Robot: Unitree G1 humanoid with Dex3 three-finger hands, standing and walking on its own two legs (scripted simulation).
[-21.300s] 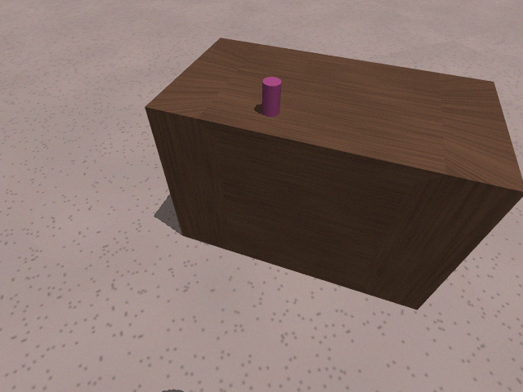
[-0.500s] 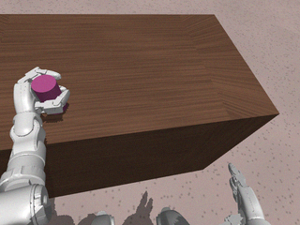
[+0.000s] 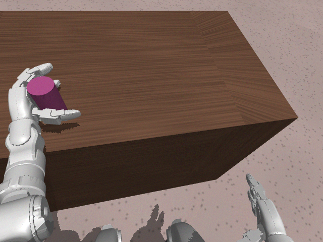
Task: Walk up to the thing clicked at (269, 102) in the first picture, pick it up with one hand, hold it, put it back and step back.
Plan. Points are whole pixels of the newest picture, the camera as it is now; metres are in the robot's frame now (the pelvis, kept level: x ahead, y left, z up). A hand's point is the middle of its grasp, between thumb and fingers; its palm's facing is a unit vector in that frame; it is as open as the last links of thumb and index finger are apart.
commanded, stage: withdraw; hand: left
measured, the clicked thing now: (49, 99) +0.47 +0.21 +0.05
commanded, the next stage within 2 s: rise in 0.46 s
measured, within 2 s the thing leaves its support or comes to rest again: neither
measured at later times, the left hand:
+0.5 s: hand out of the picture +0.49 +0.27 +0.17, palm faces +0.23 -0.97 -0.02, open 17.3 cm
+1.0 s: hand out of the picture +0.40 +0.37 +0.15, palm faces +0.43 -0.84 -0.35, open 17.6 cm
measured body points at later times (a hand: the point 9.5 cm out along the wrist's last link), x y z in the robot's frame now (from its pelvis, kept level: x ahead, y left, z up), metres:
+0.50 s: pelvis +0.01 +0.00 +0.02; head +0.08 +0.02 +0.46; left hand +0.47 +0.32 +0.17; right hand +0.16 -0.26 -0.01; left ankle +0.03 +0.13 -0.66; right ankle +0.00 -0.14 -0.66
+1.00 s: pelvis +0.02 +0.01 +0.04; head +0.05 +0.02 +0.49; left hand +0.37 +0.41 +0.18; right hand +0.17 -0.25 -0.01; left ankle +0.03 +0.13 -0.66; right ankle +0.00 -0.14 -0.66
